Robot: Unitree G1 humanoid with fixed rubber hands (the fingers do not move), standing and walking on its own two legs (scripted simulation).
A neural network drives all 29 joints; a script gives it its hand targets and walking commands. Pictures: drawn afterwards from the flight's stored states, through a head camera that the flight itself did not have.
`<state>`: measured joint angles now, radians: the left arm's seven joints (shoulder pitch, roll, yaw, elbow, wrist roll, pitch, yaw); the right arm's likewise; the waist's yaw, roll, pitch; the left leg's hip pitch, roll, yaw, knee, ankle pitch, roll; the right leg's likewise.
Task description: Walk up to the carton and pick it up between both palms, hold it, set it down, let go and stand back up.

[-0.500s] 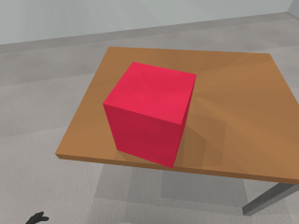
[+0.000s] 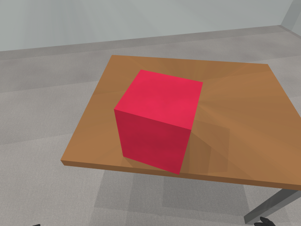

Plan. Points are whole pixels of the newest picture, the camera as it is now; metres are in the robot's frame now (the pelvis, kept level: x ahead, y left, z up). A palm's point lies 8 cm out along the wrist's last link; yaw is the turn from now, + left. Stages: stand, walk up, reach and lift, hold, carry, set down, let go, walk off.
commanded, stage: walk up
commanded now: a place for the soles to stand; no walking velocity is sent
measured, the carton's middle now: (159, 122) +0.45 -0.01 +0.00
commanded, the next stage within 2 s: none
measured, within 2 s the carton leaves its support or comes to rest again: neither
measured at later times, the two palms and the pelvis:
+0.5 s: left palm out of the picture +0.12 +0.30 -0.08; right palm out of the picture +0.10 -0.34 -0.10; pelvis +0.01 -0.02 +0.01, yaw +0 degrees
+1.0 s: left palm out of the picture +0.14 +0.33 -0.09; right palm out of the picture +0.14 -0.31 -0.08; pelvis +0.03 +0.01 +0.02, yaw -1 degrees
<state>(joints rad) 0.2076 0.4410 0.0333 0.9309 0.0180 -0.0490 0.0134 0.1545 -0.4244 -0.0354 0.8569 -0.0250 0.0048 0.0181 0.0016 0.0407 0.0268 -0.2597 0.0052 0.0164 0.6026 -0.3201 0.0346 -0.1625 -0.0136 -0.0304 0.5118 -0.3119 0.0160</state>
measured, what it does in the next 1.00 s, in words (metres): stands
